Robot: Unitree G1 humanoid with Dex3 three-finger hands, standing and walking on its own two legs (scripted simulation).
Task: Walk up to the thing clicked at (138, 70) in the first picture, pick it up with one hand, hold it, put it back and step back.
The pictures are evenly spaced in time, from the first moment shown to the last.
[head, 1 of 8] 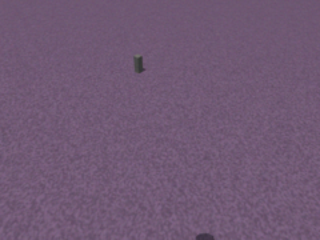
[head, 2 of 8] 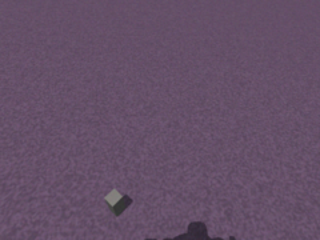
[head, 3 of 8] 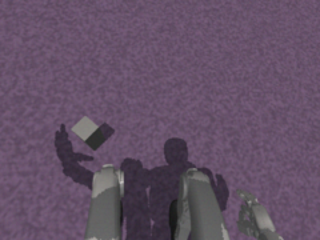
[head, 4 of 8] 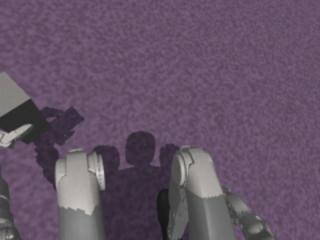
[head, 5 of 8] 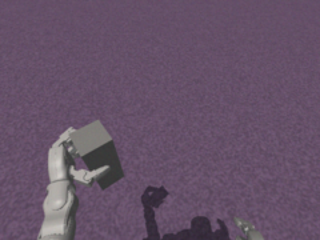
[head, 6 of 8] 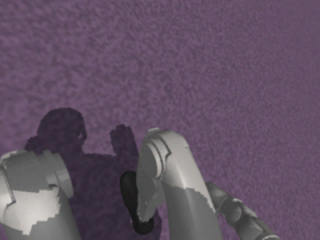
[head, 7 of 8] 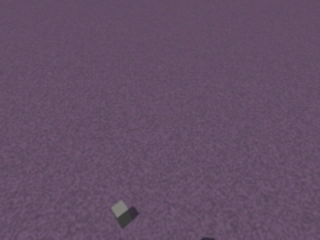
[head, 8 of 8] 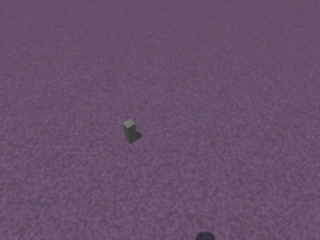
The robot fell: no
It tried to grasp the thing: yes
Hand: left
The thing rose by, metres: 0.68
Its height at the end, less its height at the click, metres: +0.00
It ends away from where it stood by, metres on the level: 0.02
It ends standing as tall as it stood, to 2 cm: yes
